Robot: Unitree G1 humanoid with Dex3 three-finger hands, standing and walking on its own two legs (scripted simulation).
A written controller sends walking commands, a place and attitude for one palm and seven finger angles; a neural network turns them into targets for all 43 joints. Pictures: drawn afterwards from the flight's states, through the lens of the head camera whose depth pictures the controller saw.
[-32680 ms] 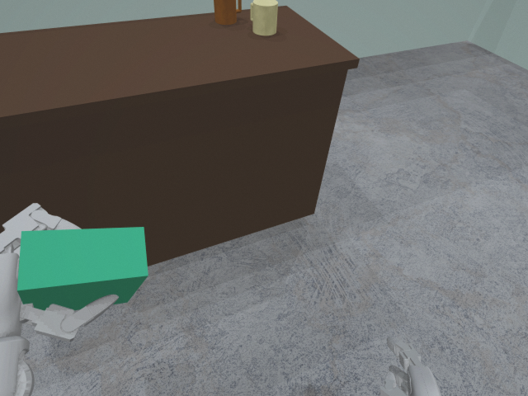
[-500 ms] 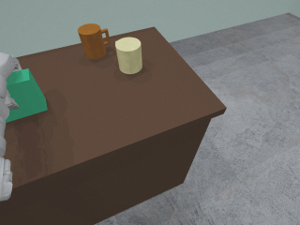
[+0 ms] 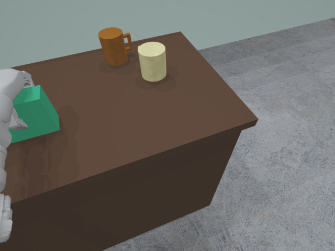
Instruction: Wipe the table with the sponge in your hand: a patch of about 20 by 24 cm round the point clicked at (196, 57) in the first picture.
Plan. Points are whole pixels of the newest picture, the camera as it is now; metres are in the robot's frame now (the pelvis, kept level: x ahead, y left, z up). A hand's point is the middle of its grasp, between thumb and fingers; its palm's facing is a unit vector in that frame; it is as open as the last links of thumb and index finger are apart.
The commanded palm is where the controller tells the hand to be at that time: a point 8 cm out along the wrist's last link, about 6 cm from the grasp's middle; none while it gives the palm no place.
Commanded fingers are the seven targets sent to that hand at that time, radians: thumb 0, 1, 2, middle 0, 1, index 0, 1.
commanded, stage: wipe back along the first lane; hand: left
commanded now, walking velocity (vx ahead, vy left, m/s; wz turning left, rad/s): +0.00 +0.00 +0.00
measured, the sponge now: (23, 120) +0.38 +0.38 +0.11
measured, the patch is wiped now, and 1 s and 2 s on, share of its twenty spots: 0.90 0.90 0.90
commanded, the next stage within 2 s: lift the sponge slowly off the table in 1.32 s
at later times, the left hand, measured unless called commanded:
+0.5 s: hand (12, 118) +0.35 +0.36 +0.15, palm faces -0.06 +0.01 -1.00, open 9.8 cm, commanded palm +0.32 +0.34 +0.18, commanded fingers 0.00 0.10 1.30 -1.20 -1.60 -1.20 -1.60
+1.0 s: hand (13, 130) +0.32 +0.34 +0.15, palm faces +0.02 +0.01 -1.00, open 9.8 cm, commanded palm +0.28 +0.32 +0.17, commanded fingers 0.00 0.10 1.30 -1.20 -1.60 -1.20 -1.60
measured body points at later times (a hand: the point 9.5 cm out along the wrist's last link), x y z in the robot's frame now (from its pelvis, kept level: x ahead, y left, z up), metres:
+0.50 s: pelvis -0.01 -0.01 +0.00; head +0.01 -0.03 +0.45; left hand +0.35 +0.36 +0.20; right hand +0.14 -0.27 -0.12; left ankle -0.02 +0.08 -0.74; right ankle -0.02 -0.13 -0.74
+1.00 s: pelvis +0.01 -0.01 +0.00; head +0.02 -0.04 +0.45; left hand +0.31 +0.34 +0.20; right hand +0.21 -0.24 -0.10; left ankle -0.02 +0.08 -0.74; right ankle -0.02 -0.13 -0.74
